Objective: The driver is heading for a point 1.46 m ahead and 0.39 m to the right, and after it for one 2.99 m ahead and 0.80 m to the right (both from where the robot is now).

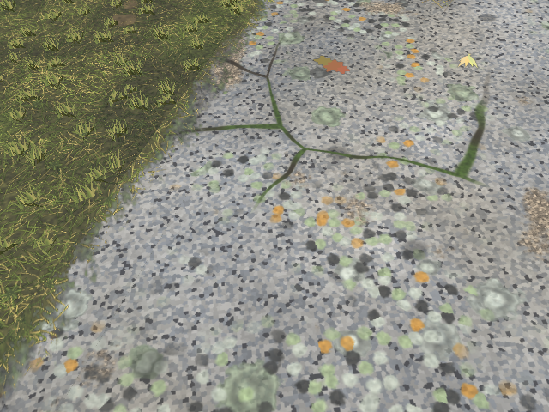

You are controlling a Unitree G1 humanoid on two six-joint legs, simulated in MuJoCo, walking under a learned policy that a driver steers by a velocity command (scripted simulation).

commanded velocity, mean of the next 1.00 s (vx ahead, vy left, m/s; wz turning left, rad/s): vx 0.48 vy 0.00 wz -0.25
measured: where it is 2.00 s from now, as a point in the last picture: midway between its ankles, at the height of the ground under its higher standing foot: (394, 240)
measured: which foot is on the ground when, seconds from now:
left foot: up 0.00-0.26, down 0.28-0.82, up 0.84-1.00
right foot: down 0.00-0.28, up 0.30-0.82, down 0.84-1.00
